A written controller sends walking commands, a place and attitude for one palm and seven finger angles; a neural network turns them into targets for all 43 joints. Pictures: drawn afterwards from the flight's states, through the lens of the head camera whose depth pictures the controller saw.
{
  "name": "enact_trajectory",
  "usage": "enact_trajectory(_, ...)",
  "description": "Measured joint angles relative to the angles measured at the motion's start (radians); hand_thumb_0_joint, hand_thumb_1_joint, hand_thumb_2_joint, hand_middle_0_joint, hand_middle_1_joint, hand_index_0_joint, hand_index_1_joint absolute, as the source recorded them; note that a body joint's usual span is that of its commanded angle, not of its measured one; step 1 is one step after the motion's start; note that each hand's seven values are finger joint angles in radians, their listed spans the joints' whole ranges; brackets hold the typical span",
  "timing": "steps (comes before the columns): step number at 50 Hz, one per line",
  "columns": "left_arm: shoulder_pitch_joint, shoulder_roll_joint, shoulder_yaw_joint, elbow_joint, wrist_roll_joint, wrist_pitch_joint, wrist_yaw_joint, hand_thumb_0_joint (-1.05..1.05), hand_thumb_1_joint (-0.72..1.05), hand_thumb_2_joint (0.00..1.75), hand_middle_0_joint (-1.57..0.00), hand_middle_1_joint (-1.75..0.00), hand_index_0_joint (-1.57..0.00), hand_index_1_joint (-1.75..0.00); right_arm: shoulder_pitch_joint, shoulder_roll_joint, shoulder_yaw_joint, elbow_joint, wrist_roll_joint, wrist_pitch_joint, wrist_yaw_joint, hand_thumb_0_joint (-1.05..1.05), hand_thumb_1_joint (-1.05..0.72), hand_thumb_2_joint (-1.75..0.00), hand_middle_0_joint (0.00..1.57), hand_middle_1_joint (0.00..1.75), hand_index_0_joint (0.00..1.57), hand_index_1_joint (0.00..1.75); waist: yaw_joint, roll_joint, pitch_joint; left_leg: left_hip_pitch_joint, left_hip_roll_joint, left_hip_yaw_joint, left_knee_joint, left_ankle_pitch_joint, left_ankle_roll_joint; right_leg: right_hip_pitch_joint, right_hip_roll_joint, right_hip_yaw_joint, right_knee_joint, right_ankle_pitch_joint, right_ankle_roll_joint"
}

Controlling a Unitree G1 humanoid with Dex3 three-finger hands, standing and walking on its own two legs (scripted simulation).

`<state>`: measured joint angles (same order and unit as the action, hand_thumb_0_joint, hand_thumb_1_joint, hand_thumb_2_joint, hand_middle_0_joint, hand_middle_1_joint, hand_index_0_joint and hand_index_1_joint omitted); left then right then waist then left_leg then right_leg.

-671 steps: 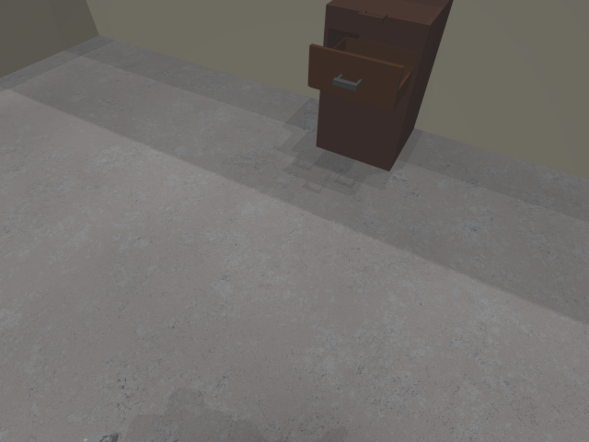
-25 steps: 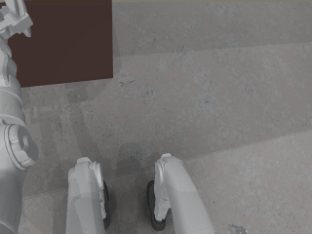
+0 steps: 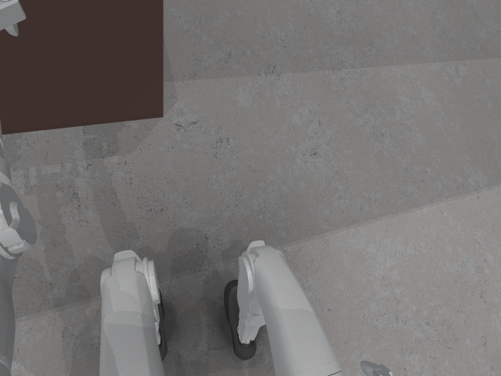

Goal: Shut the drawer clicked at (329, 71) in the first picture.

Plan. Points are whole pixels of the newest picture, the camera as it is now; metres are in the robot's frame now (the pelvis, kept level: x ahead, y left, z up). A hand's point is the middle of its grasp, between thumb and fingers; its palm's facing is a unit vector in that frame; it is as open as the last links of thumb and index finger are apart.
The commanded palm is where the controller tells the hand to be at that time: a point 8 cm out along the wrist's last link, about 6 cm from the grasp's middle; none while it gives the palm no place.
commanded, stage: pull the fist back off the drawer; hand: left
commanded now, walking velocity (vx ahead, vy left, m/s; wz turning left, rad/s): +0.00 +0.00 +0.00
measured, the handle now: out of the picture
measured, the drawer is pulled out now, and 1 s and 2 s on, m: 0.00 0.00 0.00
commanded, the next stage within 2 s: draw the hand back to the body in 0.52 s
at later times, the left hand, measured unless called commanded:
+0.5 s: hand (23, 8) +0.58 +0.24 +0.04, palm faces +0.19 -0.98 -0.03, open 3.0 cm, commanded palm +0.56 +0.25 +0.05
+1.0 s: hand out of the picture +0.46 +0.25 +0.17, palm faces +0.23 -0.97 -0.04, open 3.3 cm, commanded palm +0.42 +0.28 +0.18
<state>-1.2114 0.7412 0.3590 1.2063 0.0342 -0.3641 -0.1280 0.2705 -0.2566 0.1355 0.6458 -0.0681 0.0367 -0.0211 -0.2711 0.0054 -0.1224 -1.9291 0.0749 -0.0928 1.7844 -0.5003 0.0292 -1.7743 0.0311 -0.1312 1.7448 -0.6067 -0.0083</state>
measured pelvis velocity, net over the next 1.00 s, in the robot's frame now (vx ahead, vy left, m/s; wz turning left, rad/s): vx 0.07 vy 0.00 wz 0.09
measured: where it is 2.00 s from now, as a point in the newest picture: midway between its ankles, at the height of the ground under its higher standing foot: (199, 334)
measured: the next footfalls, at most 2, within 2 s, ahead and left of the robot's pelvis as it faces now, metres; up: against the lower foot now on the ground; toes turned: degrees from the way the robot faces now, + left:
none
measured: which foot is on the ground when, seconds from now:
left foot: down 0.00-1.00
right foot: down 0.00-1.00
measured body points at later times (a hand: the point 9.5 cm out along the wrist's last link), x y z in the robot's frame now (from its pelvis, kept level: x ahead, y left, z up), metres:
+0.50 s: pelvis +0.03 +0.00 +0.02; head +0.24 +0.06 +0.41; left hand +0.56 +0.29 +0.04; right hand +0.07 -0.25 -0.09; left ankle +0.11 +0.12 -0.47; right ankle +0.09 -0.12 -0.47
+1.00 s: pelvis +0.07 +0.00 +0.14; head +0.21 +0.03 +0.56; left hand +0.44 +0.30 +0.18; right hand +0.22 -0.24 +0.01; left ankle +0.11 +0.12 -0.47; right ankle +0.08 -0.12 -0.47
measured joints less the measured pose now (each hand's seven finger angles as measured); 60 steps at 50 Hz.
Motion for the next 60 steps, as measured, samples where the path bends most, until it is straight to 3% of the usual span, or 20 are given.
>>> enact_trajectory(9,0.026,-0.021,0.012,-0.040,-0.006,0.005,-0.006,-0.07,0.57,0.93,-1.40,-1.60,-1.40,-1.60,0.018,0.004,-0.011,-0.010,-0.004,0.016,0.013,0.00,-0.91,-0.90,0.21,0.30,0.21,0.30,0.014,0.003,-0.004,0.001,-0.003,-0.006,0.005,-0.011,0.001,0.005,0.004,-0.002,-0.004,-0.006,0.003)
enact_trajectory(20,0.170,-0.125,0.064,-0.170,-0.046,0.001,0.018,-0.04,0.75,0.90,-1.40,-1.60,-1.40,-1.60,0.007,0.016,-0.037,-0.025,0.000,0.053,0.037,0.00,-0.91,-0.90,0.21,0.30,0.21,0.30,0.044,0.019,-0.017,0.062,0.010,0.009,-0.022,-0.043,-0.001,0.056,0.017,0.015,-0.035,-0.026,0.005)
enact_trajectory(32,0.287,-0.205,0.086,-0.223,-0.072,-0.069,0.026,0.01,0.88,0.90,-1.40,-1.60,-1.40,-1.60,-0.029,0.016,-0.066,-0.034,0.002,0.076,0.047,0.00,-0.91,-0.90,0.21,0.30,0.21,0.30,0.082,0.034,-0.036,0.132,0.015,0.033,-0.048,-0.088,-0.007,0.111,0.020,0.038,-0.052,-0.069,0.002)
enact_trajectory(36,0.381,-0.241,0.086,-0.378,-0.099,-0.044,0.012,0.02,0.89,0.90,-1.40,-1.60,-1.40,-1.60,-0.043,0.016,-0.089,-0.053,0.019,0.099,0.052,0.01,-0.91,-0.90,0.21,0.30,0.21,0.30,0.098,0.042,-0.029,0.168,0.015,0.038,-0.069,-0.096,-0.010,0.144,0.020,0.043,-0.071,-0.075,0.000)
enact_trajectory(43,0.695,-0.364,0.002,-0.722,-0.194,0.071,0.014,0.02,0.90,0.90,-1.39,-1.60,-1.40,-1.60,-0.066,0.027,-0.104,-0.069,0.086,0.084,0.038,0.01,-0.91,-0.90,0.20,0.29,0.21,0.30,0.164,0.040,-0.001,0.397,0.006,0.068,-0.262,-0.059,-0.014,0.357,0.012,0.068,-0.253,-0.035,0.002)
enact_trajectory(49,0.860,-0.424,-0.060,-0.780,-0.228,0.039,0.043,0.02,0.90,0.90,-1.40,-1.60,-1.40,-1.60,-0.078,0.029,-0.113,-0.051,0.098,0.012,0.007,0.01,-0.91,-0.90,0.21,0.30,0.21,0.30,0.205,0.030,-0.029,0.614,-0.013,0.065,-0.437,-0.015,-0.023,0.578,-0.001,0.060,-0.430,0.007,-0.003)
enact_trajectory(57,0.999,-0.447,-0.137,-0.787,-0.248,0.016,-0.001,0.02,0.90,0.90,-1.40,-1.60,-1.40,-1.60,-0.085,0.000,-0.129,-0.091,0.110,-0.005,-0.009,0.01,-0.91,-0.90,0.20,0.30,0.21,0.30,0.215,0.025,-0.037,0.868,-0.024,0.060,-0.586,0.012,-0.024,0.841,-0.007,0.053,-0.596,0.041,-0.003)
enact_trajectory(60,1.107,-0.437,-0.188,-0.879,-0.166,0.112,0.082,0.02,0.90,0.90,-1.40,-1.60,-1.40,-1.60,-0.078,0.007,-0.135,-0.133,0.115,0.044,-0.025,0.01,-0.91,-0.90,0.20,0.30,0.21,0.30,0.221,0.016,-0.014,1.001,-0.028,0.083,-0.681,0.036,-0.024,0.962,-0.012,0.075,-0.682,0.069,0.002)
